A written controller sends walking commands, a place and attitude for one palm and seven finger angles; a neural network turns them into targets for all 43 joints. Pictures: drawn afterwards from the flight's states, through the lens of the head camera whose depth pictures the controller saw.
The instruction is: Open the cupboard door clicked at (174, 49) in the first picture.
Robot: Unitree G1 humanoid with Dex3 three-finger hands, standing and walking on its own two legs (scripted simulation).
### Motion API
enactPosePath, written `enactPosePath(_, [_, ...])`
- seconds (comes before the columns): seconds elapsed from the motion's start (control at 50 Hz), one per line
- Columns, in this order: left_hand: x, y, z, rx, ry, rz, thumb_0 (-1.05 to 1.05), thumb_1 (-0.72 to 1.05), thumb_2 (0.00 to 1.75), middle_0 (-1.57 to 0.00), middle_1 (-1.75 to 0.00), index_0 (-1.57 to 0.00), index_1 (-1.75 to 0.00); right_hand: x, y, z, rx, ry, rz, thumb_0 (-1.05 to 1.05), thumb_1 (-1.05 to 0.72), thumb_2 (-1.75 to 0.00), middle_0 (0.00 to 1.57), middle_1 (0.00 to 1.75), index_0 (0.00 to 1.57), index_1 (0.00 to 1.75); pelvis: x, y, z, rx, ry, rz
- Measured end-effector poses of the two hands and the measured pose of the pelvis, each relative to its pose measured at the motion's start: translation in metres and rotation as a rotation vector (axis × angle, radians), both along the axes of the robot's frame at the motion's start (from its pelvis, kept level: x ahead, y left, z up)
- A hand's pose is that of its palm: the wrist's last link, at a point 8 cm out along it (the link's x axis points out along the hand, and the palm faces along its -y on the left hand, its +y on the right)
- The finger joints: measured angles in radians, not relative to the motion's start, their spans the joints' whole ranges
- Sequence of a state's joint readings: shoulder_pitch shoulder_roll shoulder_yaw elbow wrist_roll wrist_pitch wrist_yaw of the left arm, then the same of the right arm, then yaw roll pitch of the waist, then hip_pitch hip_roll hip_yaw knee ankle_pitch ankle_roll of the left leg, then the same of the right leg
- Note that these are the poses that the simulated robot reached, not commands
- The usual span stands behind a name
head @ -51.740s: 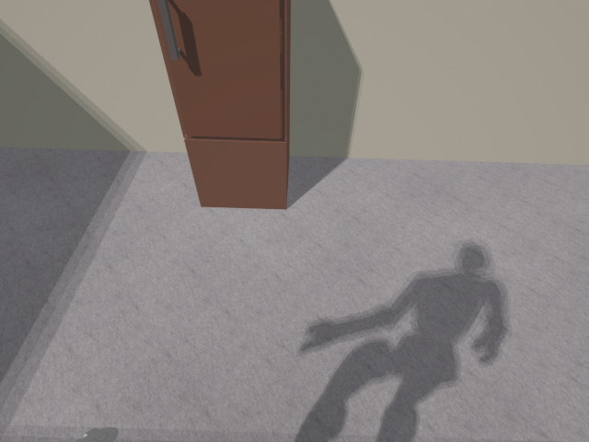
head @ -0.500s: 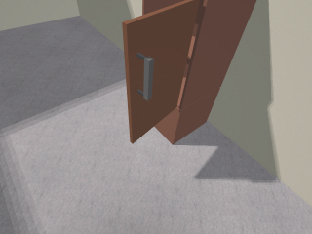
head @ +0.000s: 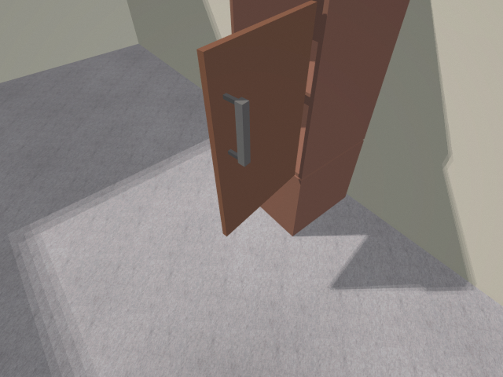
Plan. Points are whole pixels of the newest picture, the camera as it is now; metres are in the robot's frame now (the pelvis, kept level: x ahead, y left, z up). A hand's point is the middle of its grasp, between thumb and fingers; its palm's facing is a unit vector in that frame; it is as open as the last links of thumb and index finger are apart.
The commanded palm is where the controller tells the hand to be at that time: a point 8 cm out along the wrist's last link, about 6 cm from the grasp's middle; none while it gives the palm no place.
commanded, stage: let the arm hang, fingers relaxed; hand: left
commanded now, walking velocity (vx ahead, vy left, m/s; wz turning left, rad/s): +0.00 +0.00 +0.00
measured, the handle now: (236, 131) +0.61 +0.07 +0.06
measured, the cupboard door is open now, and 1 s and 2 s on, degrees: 100 100 100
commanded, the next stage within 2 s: look to check the result in 0.28 s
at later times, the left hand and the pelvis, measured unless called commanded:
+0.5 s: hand out of the picture -0.01 +0.15 -0.18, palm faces +0.05 -0.98 -0.18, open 7.3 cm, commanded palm none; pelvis +0.01 -0.01 +0.00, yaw +0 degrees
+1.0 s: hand out of the picture +0.01 +0.14 -0.17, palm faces +0.05 -0.98 -0.17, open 7.3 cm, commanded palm none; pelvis +0.03 -0.02 +0.00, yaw +0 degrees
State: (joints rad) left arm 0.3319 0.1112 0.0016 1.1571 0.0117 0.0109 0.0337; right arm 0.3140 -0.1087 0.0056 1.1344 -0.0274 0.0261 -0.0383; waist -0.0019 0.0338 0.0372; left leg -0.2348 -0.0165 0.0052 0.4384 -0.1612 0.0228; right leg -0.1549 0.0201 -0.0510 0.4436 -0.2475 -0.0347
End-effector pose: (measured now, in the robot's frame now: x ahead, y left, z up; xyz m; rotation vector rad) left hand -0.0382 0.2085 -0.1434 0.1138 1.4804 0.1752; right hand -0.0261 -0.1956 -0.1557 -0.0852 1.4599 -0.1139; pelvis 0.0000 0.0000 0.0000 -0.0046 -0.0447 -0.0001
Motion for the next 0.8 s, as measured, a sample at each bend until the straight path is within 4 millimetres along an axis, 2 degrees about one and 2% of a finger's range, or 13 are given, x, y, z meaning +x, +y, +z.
enactPosePath(0.16, [0.02,-0.016,-0.005,-0.038,-0.053,-0.011,0.0,0.91,0.9,-0.2,-0.3,-0.2,-0.3,-0.005,-0.004,0.003,-0.016,0.003,-0.018,0.0,-0.91,-0.9,0.2,0.29,0.2,0.3,0.001,-0.002,0.0,0.002,0.006,-0.003])
enactPosePath(0.4, [0.021,-0.01,-0.004,-0.016,-0.031,-0.006,0.0,0.91,0.9,-0.2,-0.3,-0.2,-0.3,-0.007,-0.008,0.005,-0.023,0.03,-0.023,0.0,-0.91,-0.9,0.2,0.29,0.2,0.3,0.007,-0.006,0.0,0.001,0.007,0.0])
enactPosePath(0.6, [0.021,-0.007,-0.001,0.001,-0.01,-0.005,0.0,0.91,0.9,-0.2,-0.3,-0.2,-0.3,0.007,-0.011,0.004,-0.018,0.021,-0.013,0.0,-0.91,-0.9,0.2,0.29,0.2,0.3,0.013,-0.008,0.001,0.003,0.009,0.0])
enactPosePath(0.8, [0.032,-0.014,-0.001,-0.01,-0.022,-0.004,0.0,0.91,0.9,-0.2,-0.3,-0.2,-0.3,0.027,-0.016,0.004,-0.026,-0.003,0.001,0.0,-0.91,-0.9,0.2,0.29,0.2,0.3,0.021,-0.011,0.001,0.006,0.01,0.0])
